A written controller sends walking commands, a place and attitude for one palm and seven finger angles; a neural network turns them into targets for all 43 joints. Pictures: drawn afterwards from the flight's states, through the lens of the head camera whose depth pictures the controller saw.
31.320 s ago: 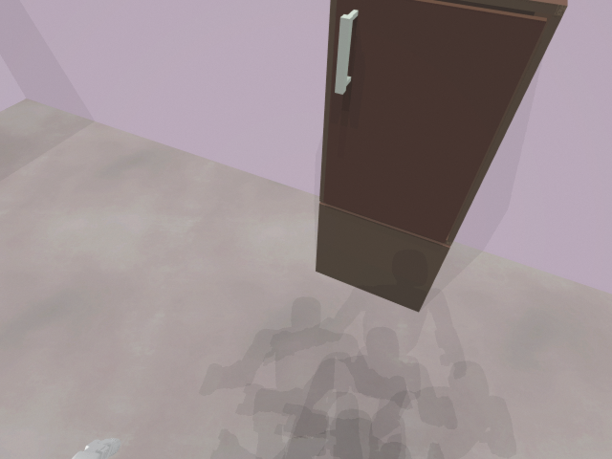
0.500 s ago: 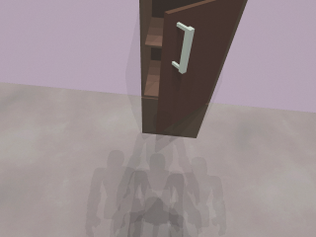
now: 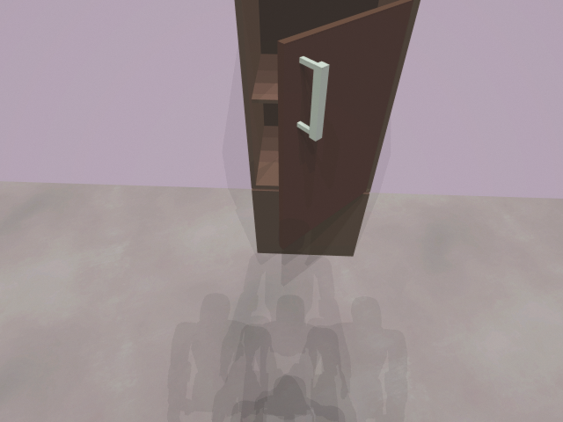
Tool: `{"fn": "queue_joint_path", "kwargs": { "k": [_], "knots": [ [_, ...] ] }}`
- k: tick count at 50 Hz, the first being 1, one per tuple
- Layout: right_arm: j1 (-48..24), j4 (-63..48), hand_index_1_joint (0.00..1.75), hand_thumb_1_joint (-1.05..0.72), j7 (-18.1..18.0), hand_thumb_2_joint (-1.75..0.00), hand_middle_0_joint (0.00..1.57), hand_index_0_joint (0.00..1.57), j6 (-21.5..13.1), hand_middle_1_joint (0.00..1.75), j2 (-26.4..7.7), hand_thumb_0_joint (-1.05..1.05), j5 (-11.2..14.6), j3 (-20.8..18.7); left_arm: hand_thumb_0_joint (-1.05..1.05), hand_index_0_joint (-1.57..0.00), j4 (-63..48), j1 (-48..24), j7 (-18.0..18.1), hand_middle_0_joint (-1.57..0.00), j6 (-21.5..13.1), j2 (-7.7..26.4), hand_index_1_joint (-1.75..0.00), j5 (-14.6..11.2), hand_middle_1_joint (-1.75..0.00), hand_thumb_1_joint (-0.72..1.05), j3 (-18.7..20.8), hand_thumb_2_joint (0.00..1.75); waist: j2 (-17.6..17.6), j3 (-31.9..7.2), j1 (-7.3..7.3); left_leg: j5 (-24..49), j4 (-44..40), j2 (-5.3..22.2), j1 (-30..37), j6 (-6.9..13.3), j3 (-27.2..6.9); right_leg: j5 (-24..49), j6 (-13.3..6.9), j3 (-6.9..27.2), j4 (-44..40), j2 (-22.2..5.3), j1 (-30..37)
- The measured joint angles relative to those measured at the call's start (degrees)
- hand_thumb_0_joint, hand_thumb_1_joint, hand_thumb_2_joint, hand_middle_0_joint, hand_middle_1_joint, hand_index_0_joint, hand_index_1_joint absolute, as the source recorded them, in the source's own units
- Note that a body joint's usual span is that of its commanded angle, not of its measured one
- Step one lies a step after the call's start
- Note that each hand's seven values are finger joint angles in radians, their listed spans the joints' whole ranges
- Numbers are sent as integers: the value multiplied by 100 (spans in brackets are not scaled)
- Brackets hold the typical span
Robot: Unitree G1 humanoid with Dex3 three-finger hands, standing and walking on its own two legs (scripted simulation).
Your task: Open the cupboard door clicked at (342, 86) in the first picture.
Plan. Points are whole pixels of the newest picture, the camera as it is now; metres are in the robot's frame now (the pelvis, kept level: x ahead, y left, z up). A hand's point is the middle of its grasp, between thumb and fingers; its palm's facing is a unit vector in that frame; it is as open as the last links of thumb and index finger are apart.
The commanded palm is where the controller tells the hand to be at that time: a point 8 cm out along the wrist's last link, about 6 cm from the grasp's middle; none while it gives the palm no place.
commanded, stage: let the arm hang, fingers relaxed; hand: left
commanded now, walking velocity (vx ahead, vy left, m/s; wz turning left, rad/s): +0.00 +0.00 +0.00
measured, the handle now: (310, 100) +0.66 -0.02 +0.14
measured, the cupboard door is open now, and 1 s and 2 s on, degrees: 43 43 43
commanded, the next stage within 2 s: look to check the result in 0.16 s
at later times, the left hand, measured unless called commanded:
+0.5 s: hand out of the picture -0.01 +0.17 -0.17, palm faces +0.06 -0.98 -0.20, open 7.4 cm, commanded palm none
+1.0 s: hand out of the picture +0.03 +0.17 -0.17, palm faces +0.02 -0.98 -0.20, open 7.4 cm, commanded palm none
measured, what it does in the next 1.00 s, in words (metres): stands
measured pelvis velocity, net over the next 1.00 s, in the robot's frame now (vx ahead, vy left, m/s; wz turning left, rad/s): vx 0.02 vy -0.01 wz -0.04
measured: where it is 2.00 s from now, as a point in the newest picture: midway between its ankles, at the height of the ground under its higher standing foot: outside the picture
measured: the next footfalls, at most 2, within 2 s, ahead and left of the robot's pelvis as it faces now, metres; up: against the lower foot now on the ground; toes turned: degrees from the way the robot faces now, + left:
left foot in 1.76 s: +0.14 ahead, +0.09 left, +0.00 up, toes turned -28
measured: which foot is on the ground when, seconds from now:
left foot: down 0.00-1.00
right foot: down 0.00-1.00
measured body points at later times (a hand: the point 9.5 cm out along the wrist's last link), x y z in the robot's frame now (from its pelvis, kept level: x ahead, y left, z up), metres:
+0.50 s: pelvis +0.01 +0.00 +0.00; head +0.02 -0.01 +0.45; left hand -0.01 +0.22 -0.16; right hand +0.00 -0.22 -0.16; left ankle +0.04 +0.11 -0.74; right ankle +0.01 -0.13 -0.74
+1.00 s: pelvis +0.02 -0.01 +0.00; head +0.04 -0.02 +0.45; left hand +0.03 +0.22 -0.16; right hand +0.03 -0.24 -0.16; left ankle +0.04 +0.11 -0.74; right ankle +0.02 -0.13 -0.74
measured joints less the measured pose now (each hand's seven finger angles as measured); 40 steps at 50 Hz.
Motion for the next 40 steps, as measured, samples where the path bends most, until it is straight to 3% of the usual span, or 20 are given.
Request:
{"fn": "queue_joint_path", "kwargs": {
  "k": [40],
  "knots": [
    [-411, 33, 29, -91, -23, -90, 20, 20, -42, 30, -281, 0, 29, -8, 0, -20, 94, -155, -47, -20, -57, 183, -30, -27, -30, 91, -7, 89, -37, 189, 42, -13, -228, 64, 207, -89, -81, -12, -69, -82, -278, 76, 249]
  ]
}}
